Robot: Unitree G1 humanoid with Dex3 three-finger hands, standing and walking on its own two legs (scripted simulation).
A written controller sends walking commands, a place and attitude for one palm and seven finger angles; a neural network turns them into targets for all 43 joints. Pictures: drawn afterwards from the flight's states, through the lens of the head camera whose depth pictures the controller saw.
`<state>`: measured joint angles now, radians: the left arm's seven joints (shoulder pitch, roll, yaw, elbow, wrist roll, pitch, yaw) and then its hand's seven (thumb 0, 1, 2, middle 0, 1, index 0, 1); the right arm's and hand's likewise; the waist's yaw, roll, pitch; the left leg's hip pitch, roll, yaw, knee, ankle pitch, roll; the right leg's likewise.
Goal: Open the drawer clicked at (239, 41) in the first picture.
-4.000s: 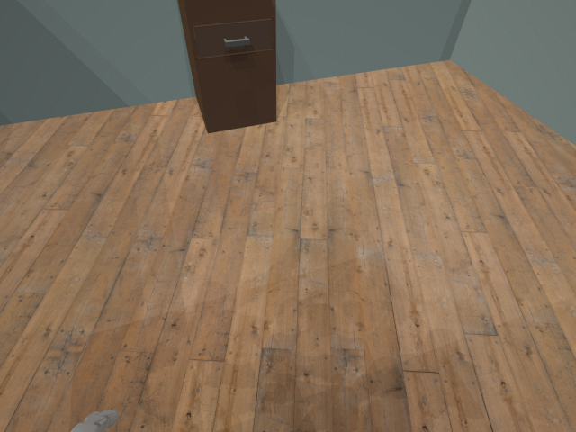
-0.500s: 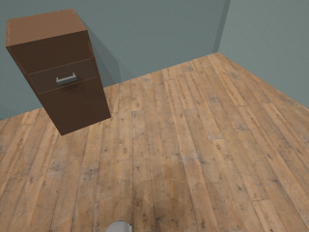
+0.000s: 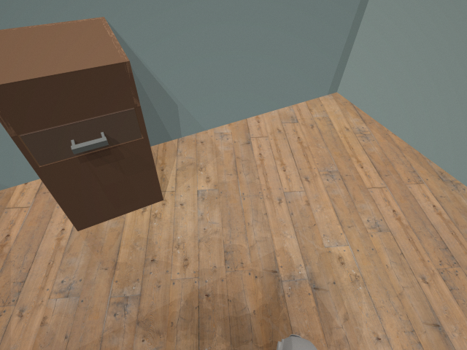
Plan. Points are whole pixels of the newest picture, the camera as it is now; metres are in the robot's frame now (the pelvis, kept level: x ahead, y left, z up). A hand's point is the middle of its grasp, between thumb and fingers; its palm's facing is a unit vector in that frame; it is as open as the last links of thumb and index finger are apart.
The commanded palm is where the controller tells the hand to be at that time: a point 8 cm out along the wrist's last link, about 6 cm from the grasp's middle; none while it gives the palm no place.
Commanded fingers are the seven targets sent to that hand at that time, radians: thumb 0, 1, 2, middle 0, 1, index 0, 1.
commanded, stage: walk to a spot facing it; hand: left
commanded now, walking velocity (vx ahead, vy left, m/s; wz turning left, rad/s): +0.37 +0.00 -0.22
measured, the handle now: (89, 141) +0.82 +0.60 -0.25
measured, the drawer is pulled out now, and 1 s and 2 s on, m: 0.00 0.00 0.00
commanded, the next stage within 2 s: turn to face it in 0.32 s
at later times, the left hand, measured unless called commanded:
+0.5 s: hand (186, 306) +0.24 +0.12 -0.17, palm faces +0.04 -0.97 -0.23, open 7.1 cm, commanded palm none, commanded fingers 0.00 0.90 0.90 -0.20 -0.30 -0.20 -0.30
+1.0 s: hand (143, 284) +0.29 +0.22 -0.18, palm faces +0.31 -0.92 -0.24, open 7.4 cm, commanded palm none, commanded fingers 0.00 0.90 0.90 -0.20 -0.30 -0.20 -0.30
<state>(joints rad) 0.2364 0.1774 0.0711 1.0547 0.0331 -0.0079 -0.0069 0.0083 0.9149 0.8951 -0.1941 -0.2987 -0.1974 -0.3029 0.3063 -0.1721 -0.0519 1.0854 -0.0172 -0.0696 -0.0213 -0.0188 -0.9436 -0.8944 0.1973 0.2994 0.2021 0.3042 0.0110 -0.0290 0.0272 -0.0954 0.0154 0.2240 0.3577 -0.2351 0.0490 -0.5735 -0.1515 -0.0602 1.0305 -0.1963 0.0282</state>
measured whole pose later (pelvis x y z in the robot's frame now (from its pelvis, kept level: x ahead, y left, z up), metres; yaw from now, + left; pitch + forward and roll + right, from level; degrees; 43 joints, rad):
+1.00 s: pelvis +0.26 +0.00 -0.01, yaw +16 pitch +1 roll -2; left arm 0.16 0.24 0.09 0.95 0.02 0.04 0.02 0.01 0.91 0.89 -0.20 -0.30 -0.20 -0.30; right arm 0.15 -0.18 -0.04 0.94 -0.02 0.02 0.00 0.00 -0.90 -0.89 0.20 0.30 0.20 0.30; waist 0.00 -0.02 0.06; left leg -0.34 -0.04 0.05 0.47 -0.15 0.10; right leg -0.49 -0.11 -0.02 1.09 -0.37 0.10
